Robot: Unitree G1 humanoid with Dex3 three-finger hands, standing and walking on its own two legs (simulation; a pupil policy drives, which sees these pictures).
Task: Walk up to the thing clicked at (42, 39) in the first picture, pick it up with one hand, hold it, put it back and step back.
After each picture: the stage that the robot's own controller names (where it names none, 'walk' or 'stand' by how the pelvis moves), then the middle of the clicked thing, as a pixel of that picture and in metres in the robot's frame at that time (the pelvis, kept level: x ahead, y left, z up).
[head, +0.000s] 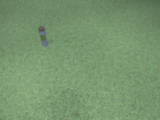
stand; (43, 36) +1.46 +0.47 -0.65
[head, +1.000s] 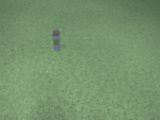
walk; (56, 41) +1.38 +0.24 -0.64
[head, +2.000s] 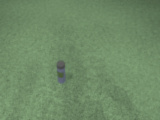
walk; (61, 72) +0.87 +0.18 -0.64
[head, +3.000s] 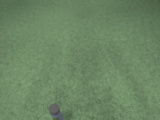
walk; (56, 115) +0.50 +0.23 -0.62
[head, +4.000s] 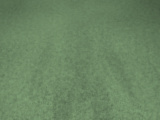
stand; out of the picture +0.35 +0.20 -0.65
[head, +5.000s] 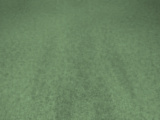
stand; out of the picture +0.35 +0.19 -0.66
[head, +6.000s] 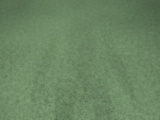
stand; out of the picture +0.35 +0.20 -0.66
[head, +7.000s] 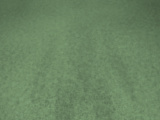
stand; out of the picture +0.33 +0.20 -0.66
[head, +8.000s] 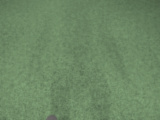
go down; out of the picture +0.36 +0.19 -0.64
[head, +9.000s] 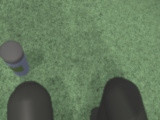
go down; (17, 61) +0.42 +0.23 -0.23
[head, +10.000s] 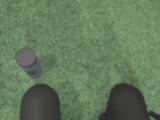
close in; (31, 65) +0.42 +0.22 -0.26
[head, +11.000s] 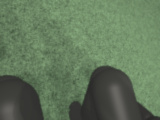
close in; out of the picture +0.40 +0.27 -0.16
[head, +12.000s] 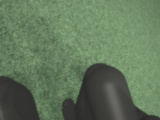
close; out of the picture +0.41 +0.27 -0.15
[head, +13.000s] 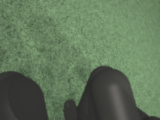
lift; out of the picture +0.35 +0.27 -0.16
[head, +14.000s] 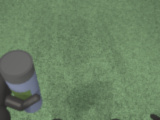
lift; (25, 87) +0.31 +0.18 +0.04
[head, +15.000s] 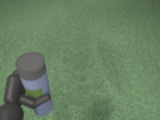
hold; (37, 88) +0.32 +0.16 +0.05
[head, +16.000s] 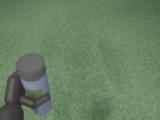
hold; (37, 89) +0.32 +0.16 +0.04
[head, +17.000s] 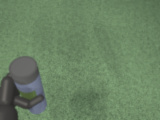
crouch; (31, 89) +0.33 +0.18 -0.01
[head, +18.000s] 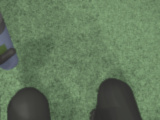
lower; out of the picture +0.46 +0.23 -0.06
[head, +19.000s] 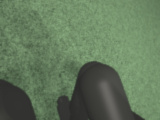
lower; out of the picture +0.43 +0.28 -0.16
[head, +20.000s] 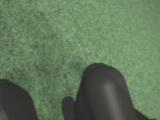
lower; out of the picture +0.42 +0.29 -0.16
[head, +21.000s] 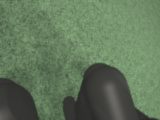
lower; out of the picture +0.41 +0.29 -0.16
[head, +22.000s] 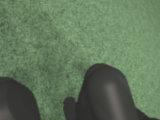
lower; out of the picture +0.40 +0.29 -0.16
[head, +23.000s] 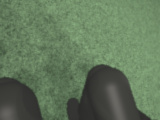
open; out of the picture +0.39 +0.26 -0.16
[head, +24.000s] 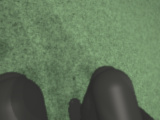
stand; out of the picture +0.39 +0.26 -0.17
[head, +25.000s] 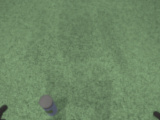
stand; (49, 106) +0.38 +0.20 -0.49
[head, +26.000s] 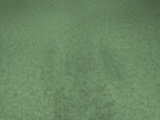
stand; out of the picture +0.36 +0.18 -0.60
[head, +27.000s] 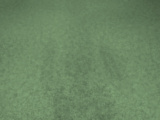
stand; out of the picture +0.35 +0.18 -0.60
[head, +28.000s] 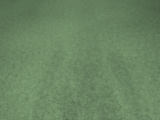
stand; out of the picture +0.38 +0.17 -0.65
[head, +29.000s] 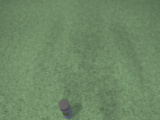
walk; (66, 109) +0.42 +0.17 -0.63
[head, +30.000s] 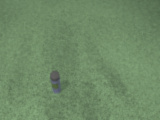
walk; (55, 83) +0.66 +0.18 -0.64
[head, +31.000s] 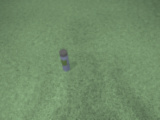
stand; (64, 60) +0.98 +0.24 -0.64
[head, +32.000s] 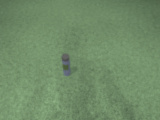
stand; (66, 65) +0.99 +0.18 -0.65
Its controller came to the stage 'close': yes
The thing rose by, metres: 0.68
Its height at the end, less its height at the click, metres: +0.00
